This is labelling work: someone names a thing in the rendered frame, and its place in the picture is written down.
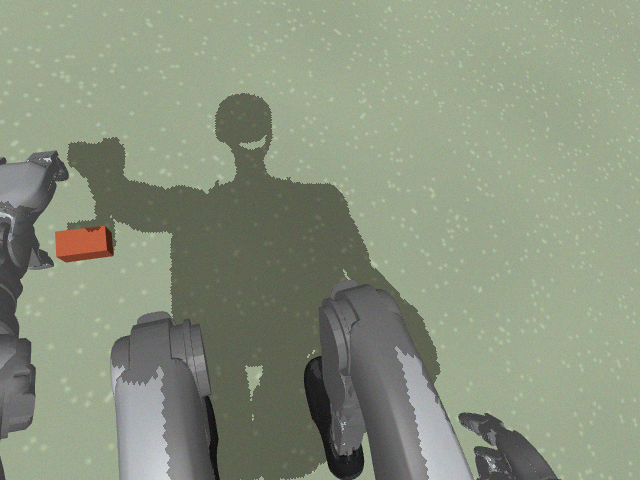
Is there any right robot foot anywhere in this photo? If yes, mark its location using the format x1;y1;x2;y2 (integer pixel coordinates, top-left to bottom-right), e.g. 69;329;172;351
304;356;364;480

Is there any right robot hand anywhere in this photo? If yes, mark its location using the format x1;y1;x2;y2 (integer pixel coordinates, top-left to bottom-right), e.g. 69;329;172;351
458;413;558;480

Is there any left robot foot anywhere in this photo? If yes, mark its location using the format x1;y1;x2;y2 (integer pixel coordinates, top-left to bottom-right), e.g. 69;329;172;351
204;396;220;480

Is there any left robot hand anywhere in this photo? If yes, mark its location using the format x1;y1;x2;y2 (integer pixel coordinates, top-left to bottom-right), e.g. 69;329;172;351
0;150;69;270

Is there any left robot arm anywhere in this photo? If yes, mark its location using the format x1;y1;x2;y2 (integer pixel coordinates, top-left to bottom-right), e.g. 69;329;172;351
0;207;36;480

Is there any small box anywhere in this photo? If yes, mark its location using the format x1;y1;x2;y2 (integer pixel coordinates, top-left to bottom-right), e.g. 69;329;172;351
55;226;114;262

